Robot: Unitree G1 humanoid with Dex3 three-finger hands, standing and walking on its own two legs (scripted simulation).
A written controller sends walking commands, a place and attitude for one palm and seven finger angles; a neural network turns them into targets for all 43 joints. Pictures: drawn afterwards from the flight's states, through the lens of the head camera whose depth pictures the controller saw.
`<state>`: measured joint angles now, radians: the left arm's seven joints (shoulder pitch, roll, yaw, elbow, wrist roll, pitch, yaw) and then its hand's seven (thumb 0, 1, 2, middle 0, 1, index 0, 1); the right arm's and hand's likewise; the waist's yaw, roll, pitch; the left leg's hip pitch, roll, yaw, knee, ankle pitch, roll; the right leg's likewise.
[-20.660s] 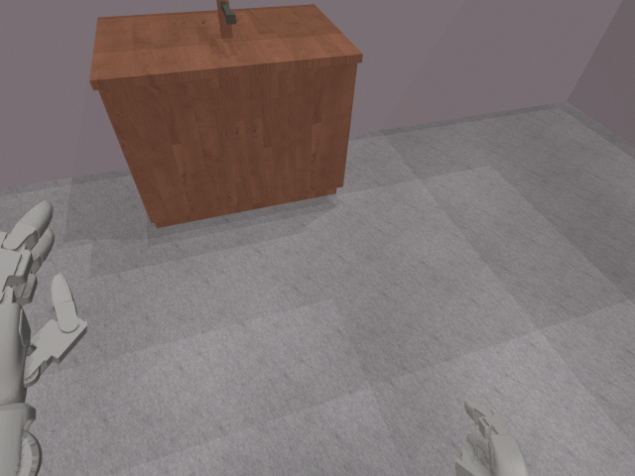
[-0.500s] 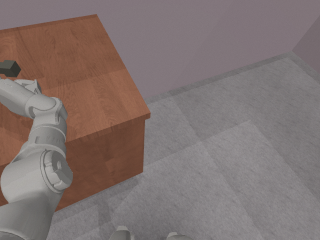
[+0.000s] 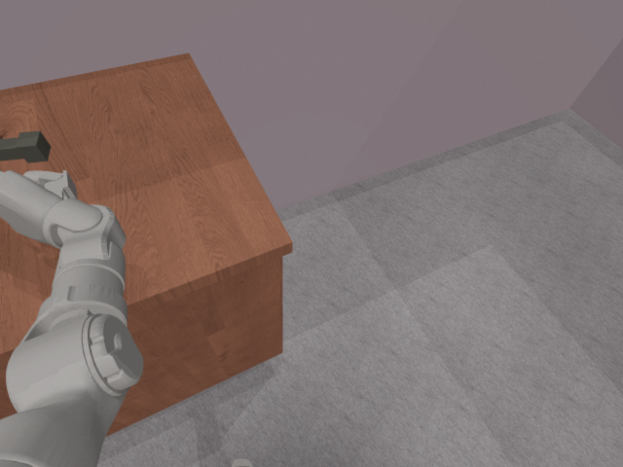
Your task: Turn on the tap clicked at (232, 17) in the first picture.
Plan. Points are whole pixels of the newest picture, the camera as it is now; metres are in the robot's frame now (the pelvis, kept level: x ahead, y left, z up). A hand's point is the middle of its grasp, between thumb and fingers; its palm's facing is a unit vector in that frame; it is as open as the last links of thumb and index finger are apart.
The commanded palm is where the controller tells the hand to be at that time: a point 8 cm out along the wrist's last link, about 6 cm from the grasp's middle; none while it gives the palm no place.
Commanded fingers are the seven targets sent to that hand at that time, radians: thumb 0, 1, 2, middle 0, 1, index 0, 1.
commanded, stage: lift the hand up off the lever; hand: left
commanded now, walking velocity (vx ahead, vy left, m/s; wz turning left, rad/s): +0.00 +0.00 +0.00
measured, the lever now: (33, 147) +0.54 +0.33 +0.09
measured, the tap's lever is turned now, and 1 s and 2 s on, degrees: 76 76 76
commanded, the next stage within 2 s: none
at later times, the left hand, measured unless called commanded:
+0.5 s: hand (59, 181) +0.46 +0.27 +0.11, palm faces +0.84 -0.53 -0.09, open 7.8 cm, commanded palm +0.40 +0.28 +0.11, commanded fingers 0.00 0.90 0.90 -0.15 -0.15 -0.15 -0.15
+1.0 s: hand (66, 167) +0.47 +0.26 +0.11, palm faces +0.83 -0.54 -0.10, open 7.8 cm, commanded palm +0.41 +0.27 +0.13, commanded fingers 0.00 0.90 0.90 -0.15 -0.15 -0.15 -0.15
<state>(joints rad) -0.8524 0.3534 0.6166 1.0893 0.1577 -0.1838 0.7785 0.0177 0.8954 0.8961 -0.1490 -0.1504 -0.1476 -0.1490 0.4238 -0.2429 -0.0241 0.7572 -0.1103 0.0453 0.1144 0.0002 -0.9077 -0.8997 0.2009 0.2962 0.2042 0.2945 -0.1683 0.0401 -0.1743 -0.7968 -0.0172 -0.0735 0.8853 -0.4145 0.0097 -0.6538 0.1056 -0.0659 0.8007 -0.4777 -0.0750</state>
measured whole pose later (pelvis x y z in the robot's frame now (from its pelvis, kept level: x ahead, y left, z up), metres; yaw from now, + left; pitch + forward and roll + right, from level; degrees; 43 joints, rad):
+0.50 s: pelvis -0.02 +0.00 +0.00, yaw +1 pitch +16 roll -2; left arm -0.88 0.29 0.56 1.07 0.14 -0.14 0.80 0.02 0.90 0.90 -0.15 -0.15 -0.15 -0.15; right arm 0.35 -0.23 -0.02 0.76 -0.10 0.04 0.09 0.00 -0.91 -0.90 0.20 0.30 0.20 0.29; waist -0.14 0.04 -0.16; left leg -0.75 -0.03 -0.08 0.85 -0.37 0.02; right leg -0.61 0.09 -0.07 0.78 -0.45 -0.07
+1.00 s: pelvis -0.02 +0.00 +0.01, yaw +1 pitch +16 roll -2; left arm -0.92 0.32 0.57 1.10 0.14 -0.11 0.80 0.02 0.90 0.90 -0.15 -0.15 -0.15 -0.15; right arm 0.39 -0.25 -0.02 0.79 -0.10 0.02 0.08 0.00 -0.91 -0.90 0.20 0.30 0.20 0.29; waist -0.16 0.04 -0.15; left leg -0.72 -0.03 -0.08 0.81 -0.35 0.01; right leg -0.59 0.09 -0.07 0.74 -0.43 -0.07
